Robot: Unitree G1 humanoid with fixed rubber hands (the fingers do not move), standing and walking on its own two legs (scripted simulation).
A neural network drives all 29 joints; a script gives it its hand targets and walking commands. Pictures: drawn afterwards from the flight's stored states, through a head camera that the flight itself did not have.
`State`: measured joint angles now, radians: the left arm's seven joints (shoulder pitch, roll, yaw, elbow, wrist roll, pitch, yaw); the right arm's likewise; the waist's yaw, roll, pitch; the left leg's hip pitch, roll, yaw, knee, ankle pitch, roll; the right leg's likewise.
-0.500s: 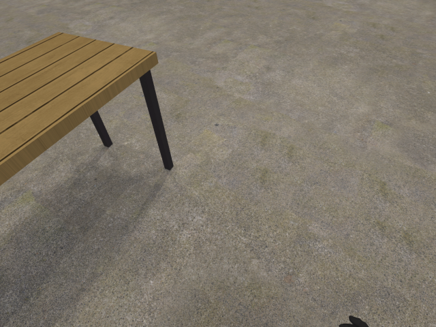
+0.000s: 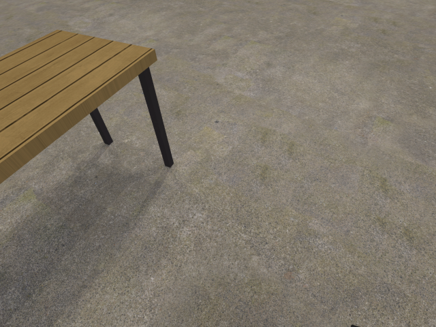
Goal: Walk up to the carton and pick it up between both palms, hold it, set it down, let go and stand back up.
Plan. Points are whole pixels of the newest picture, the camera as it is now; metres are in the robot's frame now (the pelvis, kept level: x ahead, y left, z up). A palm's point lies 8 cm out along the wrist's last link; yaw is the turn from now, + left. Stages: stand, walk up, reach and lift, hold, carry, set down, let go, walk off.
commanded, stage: stand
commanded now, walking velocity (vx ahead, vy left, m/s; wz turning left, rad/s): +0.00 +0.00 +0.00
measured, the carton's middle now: out of the picture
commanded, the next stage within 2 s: walk up in 0.62 s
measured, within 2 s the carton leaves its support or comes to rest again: neither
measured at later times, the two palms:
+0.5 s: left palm out of the picture +0.07 +0.29 -0.11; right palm out of the picture +0.08 -0.25 -0.13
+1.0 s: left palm out of the picture +0.05 +0.35 -0.09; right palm out of the picture +0.12 -0.25 -0.11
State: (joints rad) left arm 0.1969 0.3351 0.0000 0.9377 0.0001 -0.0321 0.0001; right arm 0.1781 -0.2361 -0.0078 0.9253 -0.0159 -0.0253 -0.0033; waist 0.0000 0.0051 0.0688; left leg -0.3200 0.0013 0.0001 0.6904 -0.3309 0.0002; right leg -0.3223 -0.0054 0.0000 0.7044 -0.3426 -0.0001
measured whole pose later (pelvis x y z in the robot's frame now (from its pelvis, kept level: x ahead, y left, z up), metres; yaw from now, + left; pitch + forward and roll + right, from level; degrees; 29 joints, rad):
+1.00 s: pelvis +0.00 +0.03 +0.01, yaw +6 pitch -4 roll +1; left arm 0.20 0.40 0.00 0.94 0.00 -0.06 0.01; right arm 0.17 -0.34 -0.06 0.87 -0.03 0.05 0.10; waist 0.00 0.00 0.09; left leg -0.43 0.02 0.00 0.99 -0.39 0.00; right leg -0.24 -0.12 -0.06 0.66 -0.35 0.00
